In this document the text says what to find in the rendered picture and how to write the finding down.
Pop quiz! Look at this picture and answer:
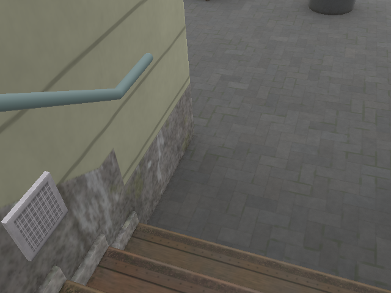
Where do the stairs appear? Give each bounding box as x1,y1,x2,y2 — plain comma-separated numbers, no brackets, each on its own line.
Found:
59,222,391,293

